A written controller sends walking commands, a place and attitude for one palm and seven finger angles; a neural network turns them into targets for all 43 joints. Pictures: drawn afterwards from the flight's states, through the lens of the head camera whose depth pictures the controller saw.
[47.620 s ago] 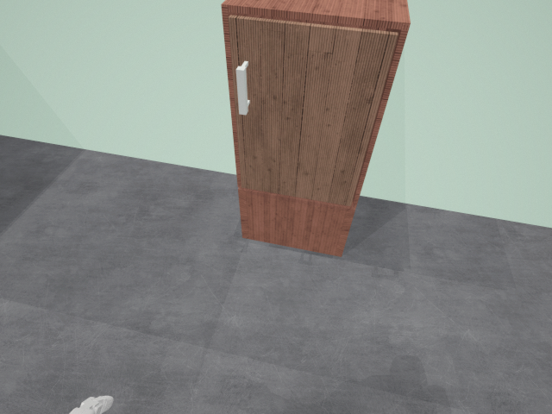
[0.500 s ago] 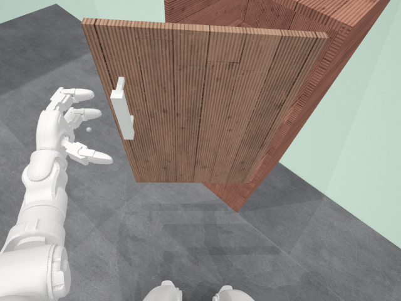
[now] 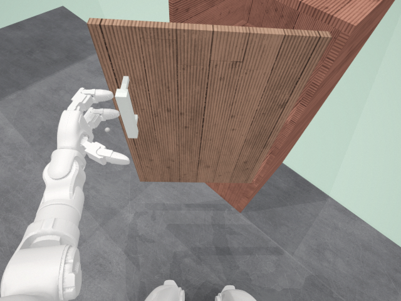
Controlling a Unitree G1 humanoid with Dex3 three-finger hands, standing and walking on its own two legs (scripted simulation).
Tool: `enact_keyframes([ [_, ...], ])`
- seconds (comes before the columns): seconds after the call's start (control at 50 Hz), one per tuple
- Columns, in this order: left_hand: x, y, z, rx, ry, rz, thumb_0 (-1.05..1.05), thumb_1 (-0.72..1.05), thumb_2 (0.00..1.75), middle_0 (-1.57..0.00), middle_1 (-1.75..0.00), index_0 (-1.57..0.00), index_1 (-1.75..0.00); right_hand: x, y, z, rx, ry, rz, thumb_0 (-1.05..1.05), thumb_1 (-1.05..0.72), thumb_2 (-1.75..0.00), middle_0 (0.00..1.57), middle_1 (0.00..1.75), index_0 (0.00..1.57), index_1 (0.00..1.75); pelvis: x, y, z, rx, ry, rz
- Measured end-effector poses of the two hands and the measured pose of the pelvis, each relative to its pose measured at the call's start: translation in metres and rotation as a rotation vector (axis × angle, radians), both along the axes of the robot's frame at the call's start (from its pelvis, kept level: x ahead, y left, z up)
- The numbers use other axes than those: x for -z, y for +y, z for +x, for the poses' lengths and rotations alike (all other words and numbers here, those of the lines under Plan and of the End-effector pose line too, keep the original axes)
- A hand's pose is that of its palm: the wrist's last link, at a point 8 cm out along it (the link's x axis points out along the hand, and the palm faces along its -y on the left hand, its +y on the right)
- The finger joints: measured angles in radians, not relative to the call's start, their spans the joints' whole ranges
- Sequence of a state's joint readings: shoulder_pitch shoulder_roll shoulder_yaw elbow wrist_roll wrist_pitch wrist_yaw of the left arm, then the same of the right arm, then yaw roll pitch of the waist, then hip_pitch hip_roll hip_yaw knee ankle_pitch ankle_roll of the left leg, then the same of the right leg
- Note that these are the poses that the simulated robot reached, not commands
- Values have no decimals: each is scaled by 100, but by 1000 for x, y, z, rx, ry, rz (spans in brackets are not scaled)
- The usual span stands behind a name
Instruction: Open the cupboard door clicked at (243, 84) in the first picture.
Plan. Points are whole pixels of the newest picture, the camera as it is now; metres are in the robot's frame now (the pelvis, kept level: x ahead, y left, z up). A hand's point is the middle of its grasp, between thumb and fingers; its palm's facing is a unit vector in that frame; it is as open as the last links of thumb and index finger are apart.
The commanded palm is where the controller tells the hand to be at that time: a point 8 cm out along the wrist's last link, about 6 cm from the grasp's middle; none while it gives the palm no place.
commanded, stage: slide the fingers in behind the handle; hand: left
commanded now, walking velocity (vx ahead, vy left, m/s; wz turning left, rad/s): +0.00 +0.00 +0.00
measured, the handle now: (129, 108) +0.49 +0.16 +0.06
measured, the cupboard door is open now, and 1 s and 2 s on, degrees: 43 43 45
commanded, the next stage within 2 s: close the thumb around the handle in 1.30 s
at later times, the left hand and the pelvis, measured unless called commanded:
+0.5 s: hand (129, 132) +0.43 +0.15 +0.06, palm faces +0.01 -1.00 -0.01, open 14.1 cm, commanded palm +0.41 +0.19 +0.07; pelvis +0.00 -0.01 +0.00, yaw +0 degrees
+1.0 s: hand (138, 130) +0.44 +0.13 +0.06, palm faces +0.05 -1.00 +0.00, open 14.1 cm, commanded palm +0.41 +0.17 +0.07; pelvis +0.00 -0.03 +0.00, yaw +0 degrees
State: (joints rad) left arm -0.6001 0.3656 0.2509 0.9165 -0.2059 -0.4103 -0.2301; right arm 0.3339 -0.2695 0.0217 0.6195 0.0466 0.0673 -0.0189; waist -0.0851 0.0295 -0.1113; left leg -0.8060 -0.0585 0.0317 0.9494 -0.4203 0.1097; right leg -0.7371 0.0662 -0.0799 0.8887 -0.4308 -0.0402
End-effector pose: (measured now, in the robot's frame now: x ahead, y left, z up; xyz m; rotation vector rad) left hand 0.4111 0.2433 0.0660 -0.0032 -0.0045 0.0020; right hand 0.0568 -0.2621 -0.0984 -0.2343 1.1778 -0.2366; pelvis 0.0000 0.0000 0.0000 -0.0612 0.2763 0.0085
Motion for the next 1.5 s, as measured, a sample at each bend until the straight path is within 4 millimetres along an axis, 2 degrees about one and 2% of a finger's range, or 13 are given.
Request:
enact_keyframes([
  [0.16,5,-14,-1,-10,21,-1,-1,-50,30,-30,-120,-30,-120,1,1,1,5,-18,19,1,-90,-89,20,30,20,30,0,-3,0,10,-4,8],
  [0.36,0,-25,-5,-13,-7,11,-1,-50,30,-30,-120,-30,-120,3,-5,1,4,-20,27,1,-90,-89,20,30,20,30,0,-8,0,5,-11,12],
  [0.62,5,-57,6,-18,6,-1,-1,-50,30,-30,-120,-29,-120,8,-14,-1,8,-22,33,1,-90,-89,20,30,20,30,3,-17,-3,13,-1,26],
  [0.72,4,-56,10,-34,10,15,-1,-50,30,-30,-120,-30,-120,7,-17,-4,24,-23,40,1,-90,-89,20,30,20,30,2,-22,0,22,-1,30],
  [0.86,2,-59,3,-23,12,10,-1,-50,30,-30,-120,-30,-120,7,-20,-4,28,-12,55,1,-90,-89,20,30,20,30,-1,-25,5,21,-7,31],
  [1.26,3,-63,-9,-46,3,13,-1,-50,30,-27,-120,-26,-120,8,-16,20,-13,-68,64,1,-90,-89,20,30,20,30,1,-23,3,6,-16,30],
  [1.5,3,-61,-6,-28,-2,6,-1,-47,32,-29,-120,-28,-121,6,-12,12,-5,-63,52,1,-90,-89,20,30,20,30,1,-18,-1,9,-18,26],
])
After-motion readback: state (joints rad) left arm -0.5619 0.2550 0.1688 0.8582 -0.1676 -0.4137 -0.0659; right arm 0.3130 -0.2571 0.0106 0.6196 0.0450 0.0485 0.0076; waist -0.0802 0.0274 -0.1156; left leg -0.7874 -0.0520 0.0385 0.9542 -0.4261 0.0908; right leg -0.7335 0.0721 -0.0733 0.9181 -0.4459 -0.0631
